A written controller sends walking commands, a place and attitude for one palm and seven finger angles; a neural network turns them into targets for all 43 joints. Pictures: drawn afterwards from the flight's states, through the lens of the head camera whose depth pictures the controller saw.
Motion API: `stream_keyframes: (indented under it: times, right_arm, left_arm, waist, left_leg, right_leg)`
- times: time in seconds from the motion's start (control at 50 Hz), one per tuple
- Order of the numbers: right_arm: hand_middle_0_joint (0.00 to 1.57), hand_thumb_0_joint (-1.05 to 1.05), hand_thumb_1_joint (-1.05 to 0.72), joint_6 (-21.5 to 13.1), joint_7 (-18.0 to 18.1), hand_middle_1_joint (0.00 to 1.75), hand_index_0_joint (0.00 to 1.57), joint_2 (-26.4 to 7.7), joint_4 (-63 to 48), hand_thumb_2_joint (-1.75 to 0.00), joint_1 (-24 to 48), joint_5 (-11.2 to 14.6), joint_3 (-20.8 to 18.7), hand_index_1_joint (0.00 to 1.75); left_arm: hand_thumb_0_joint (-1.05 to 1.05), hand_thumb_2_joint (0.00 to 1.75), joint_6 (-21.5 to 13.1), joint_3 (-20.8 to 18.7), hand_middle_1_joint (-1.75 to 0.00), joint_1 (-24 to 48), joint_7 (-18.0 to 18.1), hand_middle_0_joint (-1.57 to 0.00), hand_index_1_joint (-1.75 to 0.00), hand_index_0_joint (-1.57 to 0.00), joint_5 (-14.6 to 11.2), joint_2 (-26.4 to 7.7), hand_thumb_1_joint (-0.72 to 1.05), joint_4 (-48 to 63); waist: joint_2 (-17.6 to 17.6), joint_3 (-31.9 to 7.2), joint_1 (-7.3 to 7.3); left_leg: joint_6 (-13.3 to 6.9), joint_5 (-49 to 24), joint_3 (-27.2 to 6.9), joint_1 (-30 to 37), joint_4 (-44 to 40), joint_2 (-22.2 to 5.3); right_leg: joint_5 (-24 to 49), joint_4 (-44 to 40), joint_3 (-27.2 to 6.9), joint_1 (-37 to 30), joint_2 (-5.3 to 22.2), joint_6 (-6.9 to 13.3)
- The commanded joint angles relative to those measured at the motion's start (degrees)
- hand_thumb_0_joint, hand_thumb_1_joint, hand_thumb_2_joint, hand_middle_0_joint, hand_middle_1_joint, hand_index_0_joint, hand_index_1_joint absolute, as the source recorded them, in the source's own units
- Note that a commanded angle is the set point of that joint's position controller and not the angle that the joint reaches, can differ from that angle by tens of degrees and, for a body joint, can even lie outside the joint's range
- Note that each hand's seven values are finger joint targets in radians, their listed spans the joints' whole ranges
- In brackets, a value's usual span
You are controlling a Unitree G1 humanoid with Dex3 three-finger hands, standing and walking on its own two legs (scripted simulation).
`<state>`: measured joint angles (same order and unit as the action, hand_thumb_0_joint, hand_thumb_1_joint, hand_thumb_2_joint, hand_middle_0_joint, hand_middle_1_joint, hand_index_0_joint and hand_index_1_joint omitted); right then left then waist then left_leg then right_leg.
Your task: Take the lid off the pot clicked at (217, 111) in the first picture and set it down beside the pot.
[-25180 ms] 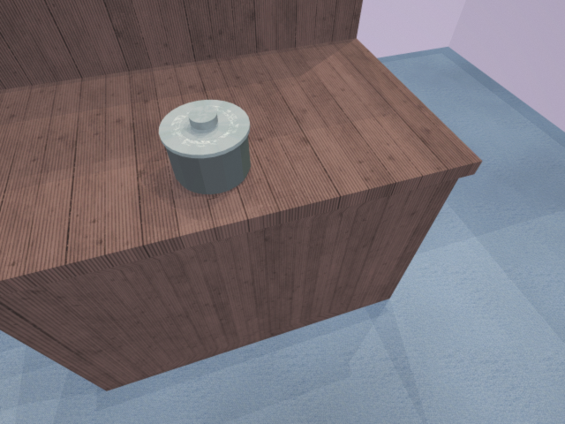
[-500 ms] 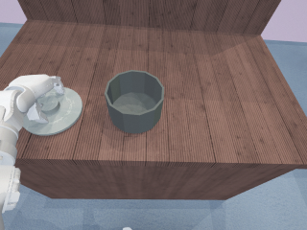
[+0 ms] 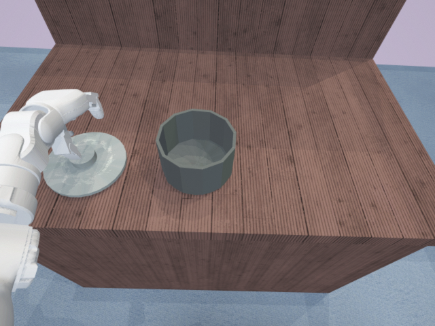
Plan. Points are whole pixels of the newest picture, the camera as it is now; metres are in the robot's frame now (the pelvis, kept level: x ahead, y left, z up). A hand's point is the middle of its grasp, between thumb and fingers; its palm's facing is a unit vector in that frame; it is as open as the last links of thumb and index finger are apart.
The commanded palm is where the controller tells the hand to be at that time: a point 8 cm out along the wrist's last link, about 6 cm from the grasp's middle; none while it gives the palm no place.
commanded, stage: raise the empty hand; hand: left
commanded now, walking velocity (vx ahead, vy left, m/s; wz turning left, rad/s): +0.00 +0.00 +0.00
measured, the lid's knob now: (83, 156) +0.45 +0.29 +0.01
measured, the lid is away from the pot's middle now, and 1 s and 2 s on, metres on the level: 0.24 0.24 0.24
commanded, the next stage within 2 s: draw the hand back to the body in 0.72 s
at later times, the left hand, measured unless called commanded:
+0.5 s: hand (61, 110) +0.44 +0.28 +0.15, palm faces -0.33 -0.06 -0.94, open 11.0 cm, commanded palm +0.44 +0.27 +0.22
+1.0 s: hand (51, 109) +0.43 +0.28 +0.16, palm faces -0.32 -0.08 -0.94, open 11.0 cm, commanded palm +0.41 +0.28 +0.22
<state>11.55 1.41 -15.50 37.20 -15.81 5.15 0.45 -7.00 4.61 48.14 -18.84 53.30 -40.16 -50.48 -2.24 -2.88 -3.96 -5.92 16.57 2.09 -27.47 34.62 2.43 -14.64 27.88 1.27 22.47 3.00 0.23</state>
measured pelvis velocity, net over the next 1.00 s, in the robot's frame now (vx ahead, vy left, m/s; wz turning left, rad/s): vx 0.01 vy -0.03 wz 0.02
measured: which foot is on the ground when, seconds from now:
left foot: down 0.00-1.00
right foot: down 0.00-1.00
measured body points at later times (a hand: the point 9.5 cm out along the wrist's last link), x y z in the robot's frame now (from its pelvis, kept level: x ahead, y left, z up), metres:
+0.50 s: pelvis +0.01 -0.02 +0.01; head +0.06 -0.02 +0.45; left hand +0.46 +0.28 +0.20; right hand +0.09 -0.29 -0.11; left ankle +0.00 +0.04 -0.73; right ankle -0.01 -0.18 -0.73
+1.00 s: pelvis +0.01 -0.03 +0.01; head +0.06 -0.04 +0.46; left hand +0.44 +0.28 +0.21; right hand +0.11 -0.30 -0.11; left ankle +0.00 +0.04 -0.73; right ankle -0.01 -0.19 -0.73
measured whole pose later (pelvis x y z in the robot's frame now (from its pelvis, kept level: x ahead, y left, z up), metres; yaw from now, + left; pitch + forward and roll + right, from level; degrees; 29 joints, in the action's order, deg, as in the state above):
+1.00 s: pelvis +0.01 -0.03 +0.01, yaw +1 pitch +7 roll -2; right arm 13.2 0.4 -17.2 35.7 -13.0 5.2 0.7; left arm -4.5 -0.3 46.4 -28.1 49.2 -46.8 -40.5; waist -2.8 -1.2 -3.7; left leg -3.6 14.5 0.1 -22.2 29.3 1.5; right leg -13.2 23.1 2.8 17.1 2.0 -2.1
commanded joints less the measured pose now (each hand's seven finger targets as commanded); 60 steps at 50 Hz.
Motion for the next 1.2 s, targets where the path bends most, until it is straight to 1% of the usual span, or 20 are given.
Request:
stream_keyframes:
  times: [0.0, 0.06, 0.1, 0.16, 0.22, 0.26, 0.3, 0.32, 0.54, 0.6, 0.64, 0.72, 0.78, 0.82, 0.9, 0.98, 1.04, 1.1, 1.14, 1.18]
  right_arm:
    - [0.20, 0.00, -0.90, -1.69, 0.15, 0.30, 0.20, -10.48, -4.83, -0.90, -1.50, 0.01, -3.24, 0.30]
    - [0.20, 0.00, -0.90, -1.77, 0.17, 0.30, 0.20, -10.01, -5.26, -0.90, -1.08, -0.07, -3.36, 0.30]
    - [0.20, 0.00, -0.90, -1.96, 0.43, 0.30, 0.20, -10.67, -4.99, -0.90, -1.34, -0.03, -3.12, 0.30]
    - [0.20, 0.00, -0.90, -1.96, 0.41, 0.30, 0.20, -10.20, -4.77, -0.90, -1.04, 0.20, -3.04, 0.30]
    - [0.20, 0.00, -0.90, -2.14, 0.51, 0.30, 0.20, -10.50, -5.17, -0.90, -1.16, -0.28, -3.17, 0.30]
    - [0.20, 0.00, -0.90, -2.30, 0.57, 0.30, 0.20, -10.25, -4.91, -0.90, -0.94, 0.16, -2.86, 0.30]
    - [0.20, 0.00, -0.90, -2.19, 0.36, 0.30, 0.20, -10.81, -5.26, -0.90, 0.03, 0.07, -2.98, 0.30]
    - [0.20, 0.00, -0.90, -2.09, 0.25, 0.30, 0.20, -10.28, -5.43, -0.90, 0.06, -0.12, -3.08, 0.30]
    - [0.20, 0.00, -0.90, -1.79, -0.04, 0.30, 0.20, -10.79, -5.70, -0.90, 0.73, 0.23, -2.70, 0.30]
    - [0.20, 0.00, -0.90, -1.47, 0.00, 0.30, 0.20, -11.02, -5.68, -0.90, 1.98, 0.49, -2.59, 0.30]
    - [0.20, 0.00, -0.90, -1.57, 0.09, 0.30, 0.20, -10.77, -5.34, -0.90, 0.83, 0.55, -2.47, 0.30]
    - [0.20, 0.00, -0.90, -1.12, -0.08, 0.30, 0.20, -10.80, -5.96, -0.90, 1.57, 0.07, -2.63, 0.30]
    - [0.20, 0.00, -0.90, -0.92, -0.08, 0.30, 0.20, -10.72, -5.45, -0.90, 1.59, 0.54, -2.24, 0.30]
    - [0.20, 0.00, -0.90, -0.59, -0.28, 0.30, 0.20, -10.78, -5.80, -0.90, 1.92, 0.27, -2.67, 0.30]
    - [0.20, 0.00, -0.90, -0.44, -0.84, 0.30, 0.20, -10.74, -7.65, -0.90, 3.42, -0.11, -2.76, 0.30]
    - [0.20, 0.00, -0.90, 0.23, -1.18, 0.30, 0.20, -10.33, -8.19, -0.90, 4.26, 0.25, -2.51, 0.30]
    - [0.20, 0.00, -0.90, 0.43, -1.46, 0.30, 0.20, -9.99, -9.29, -0.90, 5.58, -0.07, -2.73, 0.30]
    - [0.20, 0.00, -0.90, 0.28, -1.53, 0.30, 0.20, -10.42, -9.23, -0.90, 6.05, 0.05, -2.50, 0.30]
    - [0.20, 0.00, -0.90, 0.44, -1.63, 0.30, 0.20, -9.80, -9.43, -0.90, 6.56, 0.07, -2.40, 0.30]
    - [0.20, 0.00, -0.90, 0.62, -1.56, 0.30, 0.20, -9.87, -9.65, -0.90, 7.34, 0.29, -2.21, 0.30]
  left_arm:
    - [0.00, 0.70, 0.21, -5.66, -0.82, 26.30, 1.19, -0.37, -0.82, -0.37, -1.02, -16.15, -0.04, 10.69]
    - [0.00, 0.70, 0.59, -4.74, -0.82, 28.87, 0.47, -0.37, -0.82, -0.37, -0.73, -15.58, -0.04, 14.43]
    - [0.00, 0.70, 0.45, -7.89, -0.82, 27.69, 0.27, -0.37, -0.82, -0.37, -1.01, -19.72, -0.04, 12.49]
    - [0.00, 0.70, 1.09, -4.82, -0.82, 29.16, -0.74, -0.37, -0.82, -0.37, -1.23, -16.36, -0.04, 11.72]
    - [0.00, 0.70, 0.94, -7.88, -0.82, 30.99, -0.98, -0.37, -0.82, -0.37, -0.90, -20.96, -0.04, 15.96]
    - [0.00, 0.70, 1.48, -6.02, -0.82, 27.34, -1.70, -0.37, -0.82, -0.37, -1.53, -18.05, -0.04, 10.48]
    - [0.00, 0.70, 1.45, -6.88, -0.82, 30.25, -2.13, -0.37, -0.82, -0.37, -1.62, -20.21, -0.04, 14.68]
    - [0.00, 0.70, 1.91, -5.15, -0.82, 30.02, -2.72, -0.37, -0.82, -0.37, -1.71, -17.89, -0.04, 14.97]
    - [0.00, 0.70, 3.25, -8.72, -0.82, 29.59, -5.05, -0.37, -0.82, -0.37, -2.54, -23.26, -0.04, 15.43]
    - [0.00, 0.70, 3.66, -5.19, -0.82, 33.10, -6.21, -0.37, -0.82, -0.37, -2.83, -20.65, -0.04, 16.76]
    - [0.00, 0.70, 4.07, -6.32, -0.82, 30.07, -6.54, -0.37, -0.82, -0.37, -2.45, -21.42, -0.04, 11.89]
    - [0.00, 0.70, 3.03, -7.76, -0.82, 32.35, -6.96, -0.37, -0.82, -0.37, -2.47, -24.08, -0.04, 17.65]
    - [0.00, 0.70, 2.99, -7.76, -0.82, 28.31, -7.31, -0.37, -0.82, -0.37, -3.14, -22.81, -0.04, 11.77]
    - [0.00, 0.70, 2.91, -7.33, -0.82, 30.22, -7.50, -0.37, -0.82, -0.37, -3.01, -22.88, -0.04, 15.80]
    - [0.00, 0.70, 2.07, -13.25, -0.82, 23.99, -6.66, -0.37, -0.82, -0.37, -3.57, -28.09, -0.04, 22.16]
    - [0.00, 0.70, 3.08, -12.80, -0.82, 17.55, -7.43, -0.37, -0.82, -0.37, -5.11, -25.32, -0.04, 20.03]
    - [0.00, 0.70, 3.15, -13.42, -0.82, 20.11, -7.26, -0.37, -0.82, -0.37, -4.70, -26.58, -0.04, 30.27]
    - [0.00, 0.70, 3.10, -16.21, -0.82, 13.80, -7.34, -0.37, -0.82, -0.37, -6.29, -28.01, -0.04, 28.85]
    - [0.00, 0.70, 3.76, -13.80, -0.82, 12.19, -7.76, -0.37, -0.82, -0.37, -6.46, -24.12, -0.04, 28.70]
    - [0.00, 0.70, 4.00, -14.05, -0.82, 11.83, -7.88, -0.37, -0.82, -0.37, -6.80, -24.45, -0.04, 30.62]
  waist:
    - [-3.38, -20.04, 0.22]
    - [-5.39, -21.62, -0.04]
    - [-3.26, -20.81, 0.33]
    - [-3.62, -19.15, -0.05]
    - [-4.94, -23.43, 0.23]
    - [-3.19, -19.75, -0.13]
    - [-4.46, -20.61, 0.20]
    - [-4.39, -20.67, -0.19]
    - [-2.57, -20.71, 0.55]
    - [-3.51, -19.59, -0.18]
    - [-1.93, -18.24, -0.09]
    - [-4.20, -22.37, 0.38]
    - [-2.10, -18.82, 0.22]
    - [-2.61, -20.70, 0.35]
    - [-5.39, -23.84, 1.47]
    - [-1.23, -19.61, 1.67]
    - [-6.15, -23.08, 1.72]
    - [-4.68, -20.09, 1.97]
    - [-3.35, -17.92, 1.91]
    - [-2.56, -18.05, 2.13]
  left_leg:
    - [4.03, -25.41, -7.81, 24.60, -4.21, -2.96]
    - [4.07, -26.89, -8.07, 26.97, -4.53, -2.87]
    - [3.82, -26.79, -7.67, 25.51, -4.86, -2.70]
    - [3.33, -22.96, -7.20, 24.95, -5.72, -2.51]
    - [3.19, -27.99, -6.87, 26.97, -5.35, -2.12]
    - [2.92, -26.28, -6.23, 25.06, -5.59, -2.21]
    - [2.83, -27.31, -5.97, 25.20, -5.83, -2.08]
    - [2.63, -26.85, -6.00, 25.68, -5.80, -1.97]
    - [1.80, -26.98, -5.27, 24.22, -6.37, -1.33]
    - [1.86, -26.61, -4.99, 24.11, -6.68, -1.38]
    - [1.53, -24.64, -4.60, 23.22, -6.25, -1.00]
    - [1.26, -28.16, -4.52, 24.38, -5.78, -0.78]
    - [1.40, -26.91, -4.32, 22.50, -5.54, -0.94]
    - [1.12, -26.86, -4.15, 23.21, -5.58, -0.95]
    - [1.13, -34.72, -5.13, 25.94, -4.71, -0.87]
    - [0.90, -26.70, -4.08, 21.60, -5.58, -0.62]
    - [0.86, -32.29, -5.24, 26.18, -5.47, -0.76]
    - [1.09, -30.79, -5.29, 24.16, -5.70, -0.91]
    - [1.06, -27.77, -5.07, 23.57, -6.16, -0.95]
    - [1.06, -25.10, -5.07, 22.80, -6.66, -0.72]
  right_leg:
    - [10.31, -2.82, 2.39, 3.18, -4.76, 2.90]
    - [10.60, -3.11, 2.64, 2.50, -4.96, 2.86]
    - [11.62, -3.60, 2.38, 0.85, -4.74, 2.95]
    - [10.19, -4.07, 2.68, 1.15, -4.89, 2.81]
    - [13.91, -4.33, 2.31, -2.17, -4.80, 2.99]
    - [13.21, -4.56, 2.63, -1.27, -4.88, 2.68]
    - [14.92, -4.88, 2.18, -2.80, -4.37, 2.93]
    - [14.43, -5.07, 2.51, -2.54, -4.72, 2.74]
    - [17.38, -5.69, 2.74, -6.66, -4.66, 2.57]
    - [17.28, -6.10, 2.76, -5.92, -4.37, 2.63]
    - [16.36, -5.99, 3.02, -5.42, -4.91, 2.48]
    - [19.59, -5.42, 2.61, -7.57, -4.74, 2.53]
    - [18.26, -5.44, 3.16, -5.89, -4.81, 2.27]
    - [18.77, -5.45, 2.89, -6.64, -4.71, 2.26]
    - [21.48, -5.06, 2.28, -8.29, -4.49, 2.48]
    - [19.53, -5.50, 2.83, -8.78, -4.31, 2.10]
    - [19.84, -5.71, 2.51, -8.74, -4.33, 2.27]
    - [18.94, -6.10, 2.75, -8.69, -4.13, 2.31]
    - [16.91, -6.53, 3.21, -7.56, -4.33, 2.09]
    - [16.27, -6.59, 3.29, -8.37, -4.33, 2.20]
